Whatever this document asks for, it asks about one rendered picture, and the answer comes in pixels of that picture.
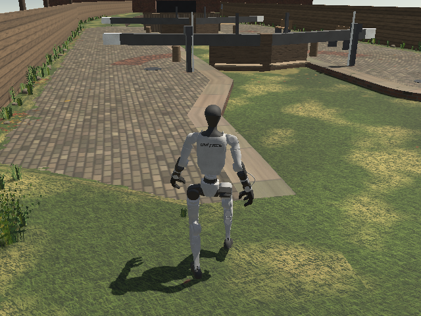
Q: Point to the robot head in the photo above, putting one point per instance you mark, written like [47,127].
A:
[212,114]

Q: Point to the robot right hand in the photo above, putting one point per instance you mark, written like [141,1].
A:
[250,196]

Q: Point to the robot right upper arm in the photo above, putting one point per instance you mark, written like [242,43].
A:
[235,151]

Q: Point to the robot right shin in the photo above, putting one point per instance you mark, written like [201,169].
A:
[228,214]

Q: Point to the robot left hand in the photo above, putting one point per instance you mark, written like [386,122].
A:
[173,181]

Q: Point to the right robot forearm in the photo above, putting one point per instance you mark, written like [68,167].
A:
[244,179]

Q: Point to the robot left upper arm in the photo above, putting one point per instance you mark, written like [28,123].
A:
[186,150]

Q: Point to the left robot forearm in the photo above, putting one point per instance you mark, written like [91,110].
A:
[177,170]

